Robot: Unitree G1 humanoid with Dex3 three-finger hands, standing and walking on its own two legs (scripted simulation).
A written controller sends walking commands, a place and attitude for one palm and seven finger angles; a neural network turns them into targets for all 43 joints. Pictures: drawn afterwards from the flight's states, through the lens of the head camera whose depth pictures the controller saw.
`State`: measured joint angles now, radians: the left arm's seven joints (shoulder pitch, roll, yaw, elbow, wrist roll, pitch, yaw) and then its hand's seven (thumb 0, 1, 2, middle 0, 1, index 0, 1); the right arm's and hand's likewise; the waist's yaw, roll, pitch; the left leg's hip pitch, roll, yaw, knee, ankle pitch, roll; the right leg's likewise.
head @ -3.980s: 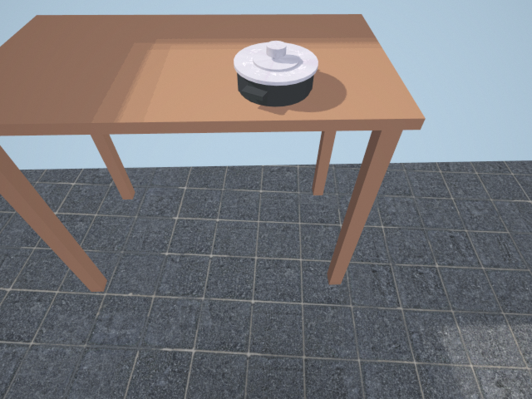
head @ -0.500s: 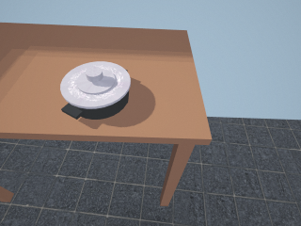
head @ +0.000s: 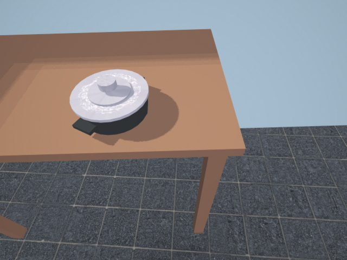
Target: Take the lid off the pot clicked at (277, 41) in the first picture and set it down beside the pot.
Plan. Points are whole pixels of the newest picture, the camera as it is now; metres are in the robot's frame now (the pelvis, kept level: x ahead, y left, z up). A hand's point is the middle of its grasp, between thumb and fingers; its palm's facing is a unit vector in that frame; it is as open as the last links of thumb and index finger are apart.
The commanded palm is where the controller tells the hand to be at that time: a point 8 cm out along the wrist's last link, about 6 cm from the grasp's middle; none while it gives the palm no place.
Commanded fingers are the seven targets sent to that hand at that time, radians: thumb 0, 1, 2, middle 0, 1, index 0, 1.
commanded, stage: look again from close up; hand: left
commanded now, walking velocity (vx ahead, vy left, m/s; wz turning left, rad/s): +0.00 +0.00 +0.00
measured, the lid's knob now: (107, 83) +0.47 +0.18 +0.17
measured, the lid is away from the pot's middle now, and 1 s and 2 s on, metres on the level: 0.00 0.00 0.00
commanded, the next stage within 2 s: lift the closed hand beside the body in 0.62 s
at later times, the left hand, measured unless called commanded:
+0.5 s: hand out of the picture +0.03 +0.21 -0.17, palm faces -0.02 -0.97 -0.26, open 7.3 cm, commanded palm none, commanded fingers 0.00 0.90 0.90 -0.20 -0.30 -0.20 -0.30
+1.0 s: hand (83, 257) +0.14 +0.20 -0.02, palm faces +0.21 -0.93 -0.31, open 5.8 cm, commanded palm +0.08 +0.25 +0.02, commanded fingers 0.00 0.90 0.90 -0.86 -1.02 -0.86 -1.02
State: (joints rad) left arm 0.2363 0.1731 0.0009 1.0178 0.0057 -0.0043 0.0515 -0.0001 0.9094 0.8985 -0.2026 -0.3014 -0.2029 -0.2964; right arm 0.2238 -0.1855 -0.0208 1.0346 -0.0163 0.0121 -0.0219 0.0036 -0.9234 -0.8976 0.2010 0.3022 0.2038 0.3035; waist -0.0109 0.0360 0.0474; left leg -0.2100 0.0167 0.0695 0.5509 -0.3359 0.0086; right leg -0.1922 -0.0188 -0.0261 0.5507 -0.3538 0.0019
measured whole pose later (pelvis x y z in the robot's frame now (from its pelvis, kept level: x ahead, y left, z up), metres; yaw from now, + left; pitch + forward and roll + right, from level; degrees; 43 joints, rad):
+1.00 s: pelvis -0.01 -0.01 +0.01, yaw +2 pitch +1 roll +0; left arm 0.54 0.20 0.08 0.02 -0.01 0.01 0.10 0.00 0.91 0.90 -0.47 -0.60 -0.47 -0.59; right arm 0.14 -0.20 -0.05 0.68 0.01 -0.17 0.02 0.01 -0.91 -0.90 0.20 0.30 0.20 0.30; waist -0.01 0.02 0.00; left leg -0.21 0.01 0.04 0.43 -0.24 0.00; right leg -0.18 -0.02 -0.06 0.44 -0.27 0.00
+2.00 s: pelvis -0.03 +0.00 +0.01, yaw +2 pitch -6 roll -1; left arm 0.62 0.34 0.29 -0.59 -0.04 -0.14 0.11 0.01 0.89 0.90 -1.31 -1.50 -1.31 -1.50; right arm 0.18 -0.21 0.00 0.64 -0.02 -0.21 -0.02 0.01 -0.91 -0.90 0.20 0.30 0.21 0.30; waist 0.09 0.05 0.05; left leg -0.08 0.02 0.04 0.39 -0.21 0.01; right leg -0.01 -0.01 -0.06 0.32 -0.20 0.01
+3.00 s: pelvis -0.08 -0.02 +0.01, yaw +3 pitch -6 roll +0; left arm -0.06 0.72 0.07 -0.25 0.68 0.19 -0.39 0.00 0.13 1.43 -1.12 -0.60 -1.12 -0.59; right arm 0.03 -0.29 0.05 0.63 0.04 0.02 -0.02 0.01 -0.91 -0.90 0.20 0.30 0.20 0.30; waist 0.12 0.14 0.03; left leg -0.15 0.02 0.01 0.37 -0.12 0.00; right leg -0.13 -0.01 -0.08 0.39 -0.17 -0.02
